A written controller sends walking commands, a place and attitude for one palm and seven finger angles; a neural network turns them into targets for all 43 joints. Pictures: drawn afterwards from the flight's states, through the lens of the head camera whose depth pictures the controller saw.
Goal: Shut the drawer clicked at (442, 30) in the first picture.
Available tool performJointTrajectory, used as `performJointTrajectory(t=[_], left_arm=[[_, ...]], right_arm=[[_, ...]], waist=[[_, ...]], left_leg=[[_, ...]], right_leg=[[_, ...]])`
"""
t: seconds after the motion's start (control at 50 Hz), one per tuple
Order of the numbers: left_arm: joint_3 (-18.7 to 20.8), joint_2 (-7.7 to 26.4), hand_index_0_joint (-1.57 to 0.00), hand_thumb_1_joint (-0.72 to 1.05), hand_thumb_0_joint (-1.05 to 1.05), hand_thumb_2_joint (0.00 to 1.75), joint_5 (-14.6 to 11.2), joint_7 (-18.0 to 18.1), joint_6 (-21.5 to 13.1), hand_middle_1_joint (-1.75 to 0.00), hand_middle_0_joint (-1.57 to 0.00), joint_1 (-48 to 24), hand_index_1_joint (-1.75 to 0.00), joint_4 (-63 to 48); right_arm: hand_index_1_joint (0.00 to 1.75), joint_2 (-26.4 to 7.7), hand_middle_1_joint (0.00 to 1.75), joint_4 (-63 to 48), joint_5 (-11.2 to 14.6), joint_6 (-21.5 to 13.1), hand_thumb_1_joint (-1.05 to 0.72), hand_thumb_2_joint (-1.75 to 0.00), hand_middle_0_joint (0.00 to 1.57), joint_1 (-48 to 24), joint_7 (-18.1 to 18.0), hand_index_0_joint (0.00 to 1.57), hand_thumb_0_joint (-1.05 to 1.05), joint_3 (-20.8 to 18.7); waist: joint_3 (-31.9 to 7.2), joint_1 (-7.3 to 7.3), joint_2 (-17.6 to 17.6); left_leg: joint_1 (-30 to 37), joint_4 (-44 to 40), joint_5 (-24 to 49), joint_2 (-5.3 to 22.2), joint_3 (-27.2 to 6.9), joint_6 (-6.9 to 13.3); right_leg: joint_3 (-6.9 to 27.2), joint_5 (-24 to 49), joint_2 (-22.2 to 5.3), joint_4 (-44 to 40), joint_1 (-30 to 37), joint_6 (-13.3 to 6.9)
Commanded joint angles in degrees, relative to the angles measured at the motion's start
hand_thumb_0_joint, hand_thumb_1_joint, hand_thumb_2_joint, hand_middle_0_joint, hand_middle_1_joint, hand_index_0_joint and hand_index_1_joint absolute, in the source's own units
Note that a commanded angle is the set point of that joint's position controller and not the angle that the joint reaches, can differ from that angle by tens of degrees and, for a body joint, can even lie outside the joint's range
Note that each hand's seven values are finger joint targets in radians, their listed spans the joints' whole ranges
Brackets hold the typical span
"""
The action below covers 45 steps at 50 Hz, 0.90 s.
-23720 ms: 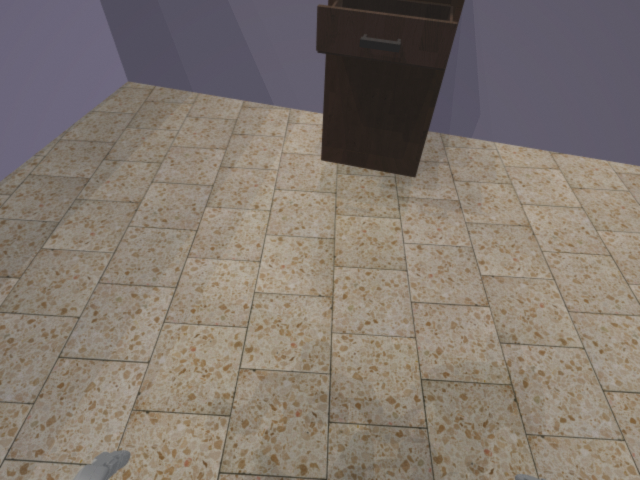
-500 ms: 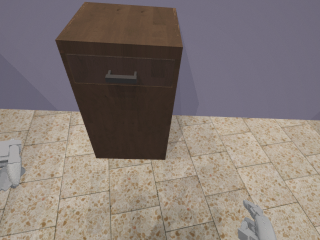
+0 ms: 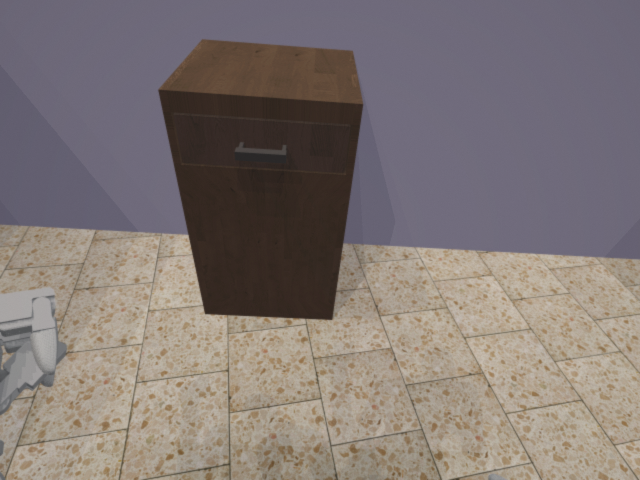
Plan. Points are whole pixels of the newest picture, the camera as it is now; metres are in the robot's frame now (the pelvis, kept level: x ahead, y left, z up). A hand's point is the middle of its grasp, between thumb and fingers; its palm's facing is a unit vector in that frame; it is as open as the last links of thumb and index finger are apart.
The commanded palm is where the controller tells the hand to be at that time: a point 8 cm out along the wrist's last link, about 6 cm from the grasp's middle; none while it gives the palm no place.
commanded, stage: stop stepping back and stand still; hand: left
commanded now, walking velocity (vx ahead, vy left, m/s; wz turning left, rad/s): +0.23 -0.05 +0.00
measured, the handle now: (262, 151) +0.90 +0.21 -0.02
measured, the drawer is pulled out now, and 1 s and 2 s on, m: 0.00 0.00 0.00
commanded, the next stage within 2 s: let the arm hang, fingers relaxed in 0.48 s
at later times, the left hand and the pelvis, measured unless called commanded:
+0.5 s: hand (75, 393) +0.14 +0.22 +0.17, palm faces +0.42 -0.79 -0.45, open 3.2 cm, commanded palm +0.09 +0.26 +0.18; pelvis -0.04 -0.02 +0.01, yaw +1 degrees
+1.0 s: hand out of the picture -0.03 +0.20 -0.17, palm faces +0.12 -0.96 -0.24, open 3.8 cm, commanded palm none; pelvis -0.04 -0.01 +0.00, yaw +5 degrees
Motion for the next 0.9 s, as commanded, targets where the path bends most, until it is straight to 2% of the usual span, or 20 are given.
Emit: performJointTrajectory(t=[0.0, 0.02, 0.08, 0.18, 0.2, 0.22, 0.24, 0.3, 0.36, 0.48, 0.54, 0.56, 0.6, 0.62, 0.66, 0.7, 0.74, 0.78, 0.82, 0.88], left_arm=[[3.26, 8.21, -1.40, 0.90, 0.00, 0.90, 1.04, 1.61, -3.55, -1.60, -1.40, -9.92, -1.60, -9.19], [4.22, 9.49, -1.40, 0.90, 0.00, 0.90, 1.29, 1.91, -4.49, -1.60, -1.40, -11.43, -1.60, -13.12], [8.16, 13.33, -1.40, 0.90, 0.00, 0.90, 1.20, 1.41, -5.02, -1.60, -1.40, -7.23, -1.60, -18.53], [9.10, 10.62, -1.40, 0.90, 0.00, 0.90, 0.72, 1.70, -3.78, -1.60, -1.40, 6.88, -1.60, -12.77], [9.51, 11.17, -1.40, 0.90, 0.00, 0.90, 1.24, 1.68, -3.71, -1.60, -1.40, 6.97, -1.60, -9.51], [10.22, 12.14, -1.40, 0.90, 0.00, 0.90, 1.18, 1.56, -3.18, -1.60, -1.40, 4.81, -1.60, -7.87], [9.33, 11.25, -1.40, 0.90, 0.00, 0.90, 0.37, 0.86, -3.54, -1.60, -1.40, 0.09, -1.60, -6.82], [10.80, 11.77, -1.40, 0.90, 0.00, 0.90, 0.71, -0.05, -5.38, -1.60, -1.40, -3.07, -1.60, -2.52], [5.98, 8.78, -1.40, 0.90, 0.00, 0.90, 0.67, -0.73, -5.99, -1.60, -1.40, -5.34, -1.60, -4.34], [4.19, 9.24, -1.40, 0.90, 0.00, 0.90, 1.86, 1.72, -5.57, -1.60, -1.40, -3.28, -1.60, -11.32], [5.80, 9.81, -1.40, 0.90, 0.00, 0.90, 1.65, 2.56, -5.92, -1.60, -1.40, -2.10, -1.60, -14.68], [-16.34, 0.01, -1.40, 0.90, 0.00, 0.90, 6.13, -6.58, 2.52, -1.60, -1.40, -5.41, -1.60, 36.73], [-14.07, -4.08, -1.32, 0.90, 0.00, 0.90, 4.60, -7.80, 10.26, -1.51, -1.32, -7.18, -1.51, 34.96], [-15.05, -4.44, -1.28, 0.90, 0.00, 0.90, 4.75, -7.74, 10.76, -1.47, -1.28, -9.74, -1.47, 36.68], [-15.61, -2.47, -1.20, 0.90, 0.00, 0.90, 4.56, -7.94, 10.25, -1.38, -1.20, -12.32, -1.38, 43.01], [-15.69, 1.10, -1.12, 0.90, 0.00, 0.90, 4.59, -7.84, 9.81, -1.30, -1.12, -11.12, -1.30, 51.29], [-15.93, 2.99, -1.04, 0.90, 0.00, 0.90, 4.25, -7.75, 9.64, -1.21, -1.04, -15.07, -1.21, 59.68], [-16.64, 2.19, -0.96, 0.90, 0.00, 0.90, 4.21, -7.34, 10.23, -1.12, -0.96, -17.60, -1.12, 65.55], [-17.54, 1.02, -0.88, 0.90, 0.00, 0.90, 3.57, -7.17, 10.43, -1.04, -0.88, -19.60, -1.04, 70.11], [-17.95, -3.10, -0.76, 0.90, 0.00, 0.90, 3.18, -6.88, 11.08, -0.91, -0.76, -18.77, -0.91, 75.66]], right_arm=[[0.30, -7.74, 0.30, -11.03, -0.46, -6.41, -0.90, -0.90, 0.20, -10.28, -2.20, 0.20, 0.00, -2.21], [0.30, -7.41, 0.30, -11.69, -0.26, -6.75, -0.90, -0.90, 0.20, -9.34, -1.73, 0.20, 0.00, -2.09], [0.30, -5.90, 0.30, -10.44, -1.49, -8.61, -0.90, -0.90, 0.20, -9.31, -0.19, 0.20, 0.00, -2.16], [0.30, -6.73, 0.30, -12.45, -0.59, -7.36, -0.90, -0.90, 0.20, -12.17, 0.93, 0.20, 0.00, -2.69], [0.30, -6.14, 0.30, -12.82, -0.64, -6.27, -0.90, -0.90, 0.20, -12.91, 0.79, 0.20, 0.00, -2.91], [0.30, -5.53, 0.30, -13.56, -0.30, -4.94, -0.90, -0.90, 0.20, -13.85, 1.10, 0.20, 0.00, -3.71], [0.30, -6.67, 0.30, -12.73, -0.75, -4.47, -0.90, -0.90, 0.20, -13.84, 0.73, 0.20, 0.00, -3.94], [0.30, -5.93, 0.30, -9.91, -1.21, -3.56, -0.90, -0.90, 0.20, -9.95, 0.65, 0.20, 0.00, -3.78], [0.30, -6.02, 0.30, -10.46, -0.71, -3.37, -0.90, -0.90, 0.20, -12.21, 0.28, 0.20, 0.00, -3.30], [0.30, -5.66, 0.30, -11.52, -1.52, -6.20, -0.90, -0.90, 0.20, -11.07, -1.12, 0.20, 0.00, -2.88], [0.30, -6.95, 0.30, -12.70, -1.78, -6.23, -0.90, -0.90, 0.20, -9.66, -1.18, 0.20, 0.00, -3.16], [0.30, -15.28, 0.30, 1.08, -1.59, -7.29, -0.90, -0.90, 0.20, -6.25, 5.50, 0.20, 0.00, -5.89], [0.30, -12.13, 0.30, -3.35, -1.76, -0.80, -0.90, -0.90, 0.20, -5.58, 5.17, 0.20, 0.00, -5.09], [0.30, -10.40, 0.30, -2.63, -2.08, -0.20, -0.90, -0.90, 0.20, -7.02, 5.11, 0.20, 0.00, -4.11], [0.30, -9.42, 0.30, -3.25, -2.39, -0.19, -0.90, -0.90, 0.20, -8.50, 4.70, 0.20, 0.00, -2.96], [0.30, -8.59, 0.30, -2.47, -1.64, 0.50, -0.90, -0.90, 0.20, -7.42, 4.15, 0.20, 0.00, -3.29], [0.30, -8.14, 0.30, 0.65, -1.60, 2.54, -0.90, -0.90, 0.20, -6.03, 3.85, 0.20, 0.00, -3.44], [0.30, -6.93, 0.30, 3.34, -1.68, 3.75, -0.90, -0.90, 0.20, -6.11, 3.77, 0.20, 0.00, -3.37], [0.30, -5.00, 0.30, 6.33, -1.48, 3.94, -0.90, -0.90, 0.20, -3.87, 3.96, 0.20, 0.00, -2.50], [0.30, -5.89, 0.30, 8.85, -2.21, 3.94, -0.90, -0.90, 0.20, -6.61, 3.68, 0.20, 0.00, -1.94]], waist=[[9.03, -2.13, 16.43], [7.49, -2.70, 19.45], [5.70, -2.24, 12.44], [5.02, 0.48, 14.55], [8.15, 1.09, 5.31], [9.73, 1.24, -14.57], [12.55, -0.69, -14.13], [9.78, -3.12, -3.34], [9.06, -2.61, -2.62], [4.90, -0.48, -5.12], [4.26, -0.94, 6.06], [7.35, -5.49, 13.43], [7.65, -3.10, 12.07], [4.01, -1.97, 8.89], [0.56, -0.09, 3.28], [-3.30, 0.60, -10.72], [0.93, -0.50, -14.56], [5.05, -1.16, -7.77], [4.65, -2.53, 2.33], [5.81, -0.22, 14.12]], left_leg=[[16.00, -20.48, -0.74, 8.62, -12.78, 6.41], [21.31, -20.98, 6.99, 15.42, -23.98, 10.02], [14.49, -22.51, 14.80, 18.10, -26.68, 12.67], [-15.41, -16.69, -19.16, 8.08, -3.82, 4.13], [-22.80, -2.69, -20.59, 3.32, 0.07, 2.05], [-23.87, 19.43, -17.38, -2.40, 3.00, 0.06], [-21.56, 30.38, -10.85, -1.82, -2.52, -0.44], [-15.17, 32.52, -0.28, 0.90, -2.88, -1.20], [-10.59, 23.29, 4.27, 1.19, 0.07, -1.12], [6.00, -8.34, -1.78, -1.39, 5.15, 1.76], [10.41, -20.04, -4.62, 2.61, -2.39, 3.85], [12.22, -11.86, 16.41, 10.25, -11.84, 6.02], [5.14, -14.43, 34.17, 14.16, -15.54, 9.34], [-0.09, -13.76, 29.72, 13.96, -14.99, 8.65], [0.12, -10.55, 34.18, 9.00, -10.57, 5.46], [-0.89, -2.20, 17.88, 0.62, -2.64, 0.13], [-0.66, -0.21, -5.18, -1.94, -2.25, -0.72], [0.64, 0.12, -5.95, -1.12, -2.59, -0.41], [7.91, -8.86, 7.97, 0.63, -3.39, -0.21], [4.22, -16.88, 9.76, 6.12, -9.15, 2.36]], right_leg=[[1.69, 1.87, -2.28, 11.11, -19.70, -0.44], [-0.57, -2.80, 0.30, 19.47, -26.84, 1.62], [3.23, -10.08, -1.64, 28.72, -25.37, 1.08], [-3.46, -0.99, 0.61, 8.22, 9.05, 0.44], [5.54, -8.04, -3.04, 0.35, 9.57, -1.75], [30.17, -27.65, -15.84, -16.99, -0.51, -5.83], [38.32, -30.85, -21.58, -24.02, -10.09, -6.56], [26.15, -29.07, -17.25, -21.85, -16.03, -5.88], [15.10, -17.83, -14.73, -21.77, -15.93, -3.48], [10.26, -13.13, -13.68, -18.99, -9.72, -2.58], [8.94, -7.75, -9.20, -9.70, -8.62, -0.03], [-0.83, 12.22, -8.03, 8.91, -21.07, 0.87], [1.10, -0.91, -3.16, 14.82, -18.75, 2.36], [1.68, -3.94, -2.78, 15.12, -14.54, 1.75], [2.34, 10.58, -2.39, 8.26, -5.66, 1.18], [10.88, 43.84, -10.83, 1.58, 4.66, -2.51], [15.19, 43.73, -15.44, -3.73, 2.27, -6.39], [13.86, 39.55, -14.57, -4.83, -1.80, -7.14], [11.19, 28.90, -11.45, -3.82, -5.49, -5.01], [4.90, 10.23, -3.88, -4.92, -3.73, -0.52]])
